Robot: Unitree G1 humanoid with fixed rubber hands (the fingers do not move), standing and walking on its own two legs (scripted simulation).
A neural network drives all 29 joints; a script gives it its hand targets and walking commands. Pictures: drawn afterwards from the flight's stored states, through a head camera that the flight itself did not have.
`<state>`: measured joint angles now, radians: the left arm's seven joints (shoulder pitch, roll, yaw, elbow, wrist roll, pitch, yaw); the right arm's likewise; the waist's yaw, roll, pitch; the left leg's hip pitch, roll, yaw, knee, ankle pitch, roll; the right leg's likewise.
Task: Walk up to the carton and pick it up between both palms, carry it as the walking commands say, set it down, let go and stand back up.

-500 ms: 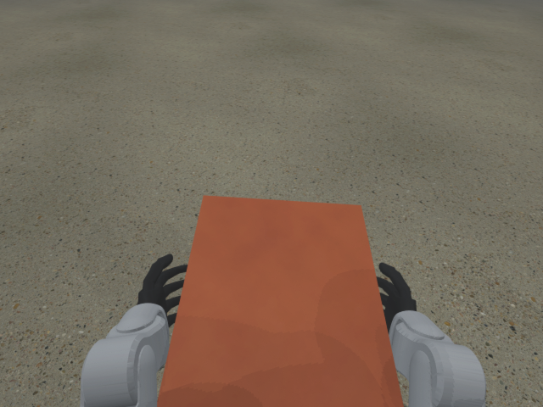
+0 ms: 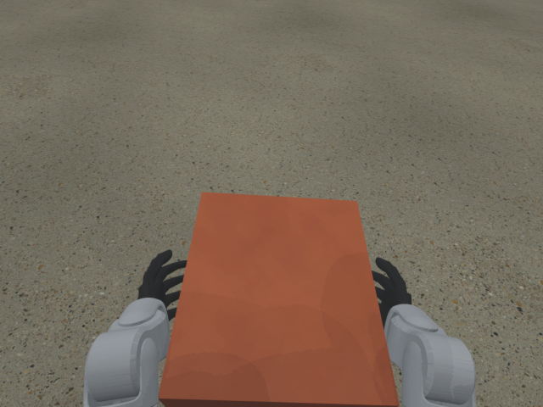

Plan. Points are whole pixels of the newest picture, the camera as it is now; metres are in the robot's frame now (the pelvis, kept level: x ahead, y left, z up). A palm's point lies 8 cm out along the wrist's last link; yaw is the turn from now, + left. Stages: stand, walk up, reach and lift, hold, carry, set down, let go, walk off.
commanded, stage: carry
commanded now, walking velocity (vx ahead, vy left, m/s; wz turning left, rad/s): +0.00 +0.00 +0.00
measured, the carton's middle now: (272, 318) +0.24 +0.00 +0.02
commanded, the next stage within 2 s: none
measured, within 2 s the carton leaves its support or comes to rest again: neither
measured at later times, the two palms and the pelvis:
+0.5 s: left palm (160, 289) +0.25 +0.15 +0.08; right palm (395, 298) +0.24 -0.16 +0.08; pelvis +0.02 +0.00 +0.00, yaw +0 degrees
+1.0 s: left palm (166, 278) +0.28 +0.15 +0.07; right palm (388, 287) +0.26 -0.16 +0.07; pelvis +0.03 +0.00 +0.00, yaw +0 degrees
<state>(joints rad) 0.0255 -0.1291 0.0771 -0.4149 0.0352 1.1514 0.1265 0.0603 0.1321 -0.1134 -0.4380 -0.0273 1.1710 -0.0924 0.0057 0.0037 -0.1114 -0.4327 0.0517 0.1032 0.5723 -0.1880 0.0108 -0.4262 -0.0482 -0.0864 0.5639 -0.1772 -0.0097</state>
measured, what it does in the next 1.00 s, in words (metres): stands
